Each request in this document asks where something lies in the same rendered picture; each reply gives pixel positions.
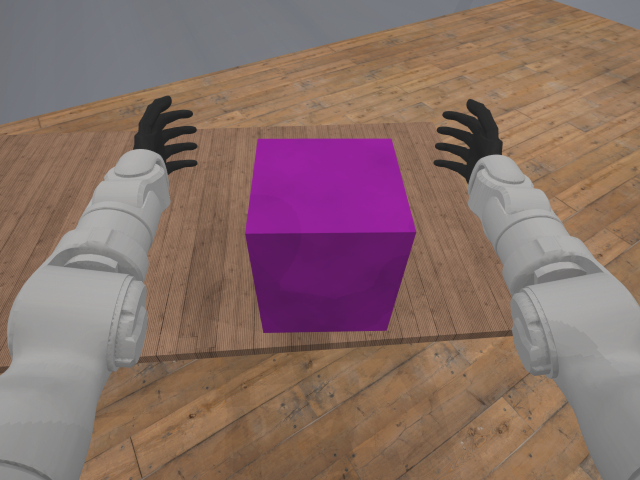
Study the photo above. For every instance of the robot left upper arm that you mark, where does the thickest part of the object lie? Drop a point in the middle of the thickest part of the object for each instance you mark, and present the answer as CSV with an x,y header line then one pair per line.
x,y
74,327

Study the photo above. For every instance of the left robot forearm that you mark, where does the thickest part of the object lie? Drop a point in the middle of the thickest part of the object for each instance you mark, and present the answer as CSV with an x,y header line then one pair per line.
x,y
117,228

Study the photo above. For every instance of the robot right upper arm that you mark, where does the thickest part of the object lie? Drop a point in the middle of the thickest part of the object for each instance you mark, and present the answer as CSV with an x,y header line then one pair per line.
x,y
583,332

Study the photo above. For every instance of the table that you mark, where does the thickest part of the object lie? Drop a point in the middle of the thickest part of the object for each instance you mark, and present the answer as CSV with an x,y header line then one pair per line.
x,y
201,300

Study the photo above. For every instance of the right robot hand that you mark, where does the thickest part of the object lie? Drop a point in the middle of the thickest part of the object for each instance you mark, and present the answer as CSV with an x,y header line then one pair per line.
x,y
483,142

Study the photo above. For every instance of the right robot forearm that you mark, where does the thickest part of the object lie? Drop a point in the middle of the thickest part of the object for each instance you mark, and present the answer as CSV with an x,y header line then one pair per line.
x,y
528,237

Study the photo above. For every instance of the carton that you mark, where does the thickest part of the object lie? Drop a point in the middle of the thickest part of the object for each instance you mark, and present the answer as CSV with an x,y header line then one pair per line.
x,y
329,232

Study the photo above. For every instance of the left robot hand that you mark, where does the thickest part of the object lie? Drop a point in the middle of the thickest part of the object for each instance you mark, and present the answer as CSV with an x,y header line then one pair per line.
x,y
151,135

